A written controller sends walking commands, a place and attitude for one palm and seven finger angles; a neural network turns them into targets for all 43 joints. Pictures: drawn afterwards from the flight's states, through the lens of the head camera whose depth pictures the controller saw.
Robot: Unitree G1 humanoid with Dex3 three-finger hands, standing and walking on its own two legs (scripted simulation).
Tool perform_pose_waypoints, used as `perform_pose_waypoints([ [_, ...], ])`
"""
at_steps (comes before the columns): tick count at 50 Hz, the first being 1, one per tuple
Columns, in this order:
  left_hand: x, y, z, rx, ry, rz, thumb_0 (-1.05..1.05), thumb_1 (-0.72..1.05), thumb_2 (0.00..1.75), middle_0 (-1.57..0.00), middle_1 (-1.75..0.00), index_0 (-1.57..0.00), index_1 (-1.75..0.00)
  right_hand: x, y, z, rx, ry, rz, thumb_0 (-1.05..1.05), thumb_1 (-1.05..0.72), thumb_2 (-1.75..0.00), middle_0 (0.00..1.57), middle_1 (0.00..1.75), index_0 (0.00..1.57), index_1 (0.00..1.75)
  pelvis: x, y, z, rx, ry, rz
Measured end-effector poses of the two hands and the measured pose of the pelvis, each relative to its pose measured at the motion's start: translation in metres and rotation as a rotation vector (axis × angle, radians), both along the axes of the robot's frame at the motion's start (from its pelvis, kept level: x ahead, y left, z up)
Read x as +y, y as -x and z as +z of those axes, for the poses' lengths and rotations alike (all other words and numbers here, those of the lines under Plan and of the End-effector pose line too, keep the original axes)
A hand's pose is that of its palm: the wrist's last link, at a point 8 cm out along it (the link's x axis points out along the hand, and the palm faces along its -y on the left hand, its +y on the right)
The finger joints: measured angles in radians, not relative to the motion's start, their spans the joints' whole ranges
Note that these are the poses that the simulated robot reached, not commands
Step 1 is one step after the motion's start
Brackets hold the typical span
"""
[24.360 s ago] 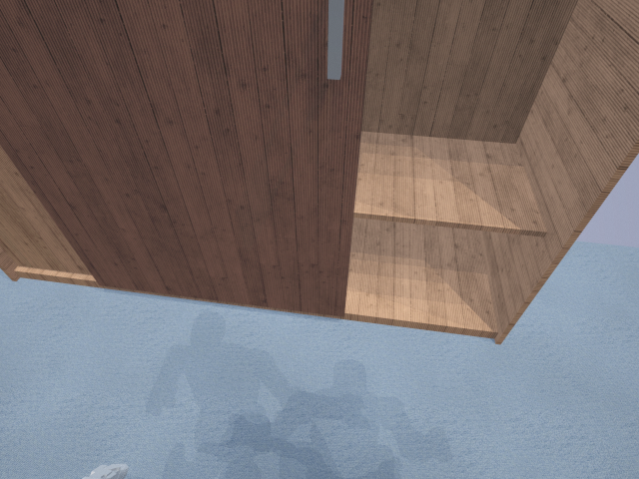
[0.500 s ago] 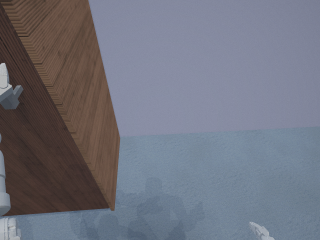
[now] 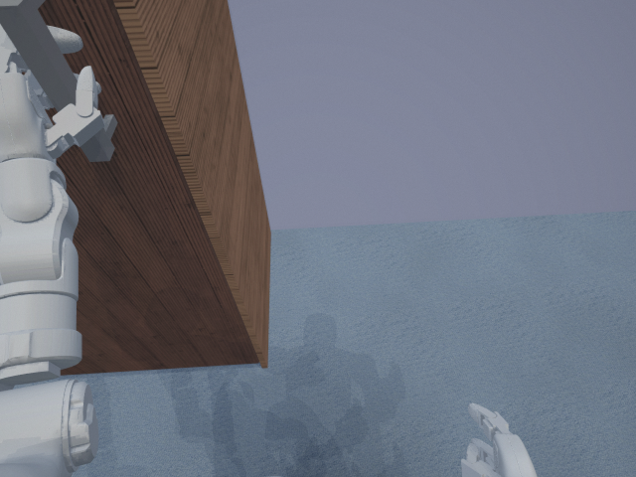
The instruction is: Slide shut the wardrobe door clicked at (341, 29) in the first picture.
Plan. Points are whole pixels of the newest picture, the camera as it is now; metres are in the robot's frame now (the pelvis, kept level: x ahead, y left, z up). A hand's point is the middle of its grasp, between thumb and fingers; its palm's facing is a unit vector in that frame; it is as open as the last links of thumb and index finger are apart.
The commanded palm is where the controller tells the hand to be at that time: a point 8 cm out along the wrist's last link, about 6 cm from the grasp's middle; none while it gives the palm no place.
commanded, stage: stop walking and hold the door there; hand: left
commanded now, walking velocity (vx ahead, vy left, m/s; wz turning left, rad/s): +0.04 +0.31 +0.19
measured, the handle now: (71, 78) +0.45 +0.28 +0.26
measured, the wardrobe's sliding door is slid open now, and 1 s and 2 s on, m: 0.00 0.00 0.00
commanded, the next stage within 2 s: loosen the grip on the handle in 1.12 s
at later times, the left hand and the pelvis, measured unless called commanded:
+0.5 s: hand (83, 114) +0.41 +0.26 +0.24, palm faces +0.19 -0.97 -0.15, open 6.5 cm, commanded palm +0.38 +0.30 +0.23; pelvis -0.02 +0.10 -0.01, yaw +4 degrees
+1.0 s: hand (81, 113) +0.41 +0.26 +0.24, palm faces +0.15 -0.98 -0.12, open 6.4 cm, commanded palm +0.38 +0.30 +0.23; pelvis -0.01 +0.11 +0.01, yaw +2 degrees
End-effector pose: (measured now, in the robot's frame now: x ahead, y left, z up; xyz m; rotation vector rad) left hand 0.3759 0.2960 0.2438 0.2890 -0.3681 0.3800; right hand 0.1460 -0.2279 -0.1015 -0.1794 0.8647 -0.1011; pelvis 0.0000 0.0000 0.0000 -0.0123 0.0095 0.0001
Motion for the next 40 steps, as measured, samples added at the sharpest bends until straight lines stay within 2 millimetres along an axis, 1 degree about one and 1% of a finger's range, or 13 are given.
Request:
perform_pose_waypoints([
  [2,0.001,0.000,0.000,-0.003,-0.011,-0.006,-0.13,0.67,0.74,-0.46,-1.40,-0.31,-1.40,0.009,0.001,-0.008,0.006,-0.016,0.022,0.01,-0.90,-0.90,0.20,0.30,0.20,0.30,0.005,0.005,-0.005,0.003,0.001,0.000],
  [4,0.002,-0.001,-0.001,-0.007,-0.011,-0.021,-0.13,0.67,0.74,-0.46,-1.40,-0.31,-1.40,0.015,0.004,-0.011,0.025,-0.019,0.021,0.01,-0.90,-0.90,0.20,0.30,0.20,0.30,0.014,0.010,-0.003,-0.001,-0.003,0.002],
  [8,0.004,-0.003,-0.001,-0.023,0.003,-0.074,-0.12,0.65,0.75,-0.46,-1.40,-0.32,-1.40,0.025,0.016,-0.006,0.067,0.020,0.012,0.01,-0.90,-0.90,0.20,0.30,0.20,0.30,0.033,0.015,0.003,-0.008,-0.049,0.026],
  [11,0.007,-0.005,-0.002,-0.048,0.019,-0.132,-0.12,0.62,0.77,-0.46,-1.40,-0.34,-1.40,0.031,0.023,0.000,0.082,0.068,-0.014,0.01,-0.90,-0.90,0.20,0.30,0.20,0.30,0.051,0.015,0.003,-0.014,-0.079,0.038],
  [13,0.009,-0.006,-0.004,-0.074,0.034,-0.160,-0.14,0.61,0.76,-0.45,-1.40,-0.35,-1.40,0.037,0.024,-0.001,0.073,0.105,-0.035,0.01,-0.90,-0.90,0.20,0.30,0.20,0.30,0.069,0.014,-0.003,-0.017,-0.077,0.041],
  [15,0.011,-0.006,-0.006,-0.092,0.030,-0.182,-0.16,0.60,0.74,-0.44,-1.40,-0.33,-1.36,0.043,0.021,-0.008,0.039,0.133,-0.060,0.01,-0.90,-0.90,0.20,0.30,0.20,0.30,0.087,0.014,-0.017,-0.013,-0.039,0.039],
  [19,0.011,-0.005,-0.006,-0.087,0.032,-0.220,-0.15,0.63,0.73,-0.38,-1.40,-0.29,-1.29,0.077,0.021,-0.015,0.047,0.067,-0.051,0.01,-0.91,-0.90,0.19,0.30,0.19,0.30,0.095,0.020,-0.016,-0.033,-0.047,0.033],
  [24,0.011,-0.004,-0.004,-0.046,0.043,-0.233,-0.10,0.64,0.75,-0.35,-1.40,-0.27,-1.32,0.121,0.018,-0.025,0.073,-0.052,0.029,0.01,-0.90,-0.90,0.20,0.30,0.20,0.30,0.100,0.020,-0.008,-0.050,0.002,0.065],
  [28,0.011,-0.004,-0.003,-0.040,0.061,-0.256,-0.07,0.64,0.75,-0.33,-1.39,-0.29,-1.35,0.141,0.012,-0.020,0.074,-0.063,0.061,0.01,-0.90,-0.90,0.20,0.30,0.20,0.30,0.105,0.018,-0.005,-0.036,-0.001,0.076],
  [31,0.011,-0.004,-0.003,-0.035,0.067,-0.264,-0.06,0.64,0.75,-0.32,-1.39,-0.29,-1.35,0.145,0.004,-0.013,0.044,-0.061,0.069,0.01,-0.90,-0.90,0.20,0.30,0.20,0.30,0.107,0.016,-0.002,-0.031,0.000,0.064],
  [33,0.011,-0.004,-0.003,-0.033,0.069,-0.266,-0.06,0.64,0.74,-0.32,-1.39,-0.30,-1.36,0.145,-0.002,-0.008,0.023,-0.058,0.072,0.01,-0.90,-0.90,0.20,0.30,0.20,0.30,0.107,0.016,-0.001,-0.031,0.006,0.062],
  [36,0.011,-0.004,-0.003,-0.032,0.070,-0.267,-0.06,0.64,0.74,-0.32,-1.38,-0.30,-1.36,0.138,-0.008,-0.001,-0.006,-0.040,0.065,0.01,-0.90,-0.90,0.20,0.30,0.20,0.30,0.106,0.015,0.002,-0.029,0.008,0.059],
  [40,0.011,-0.004,-0.002,-0.030,0.073,-0.269,-0.05,0.64,0.74,-0.31,-1.38,-0.30,-1.35,0.122,-0.012,0.009,-0.037,0.001,0.034,0.01,-0.90,-0.90,0.20,0.30,0.20,0.30,0.108,0.013,0.004,-0.027,0.004,0.054],
])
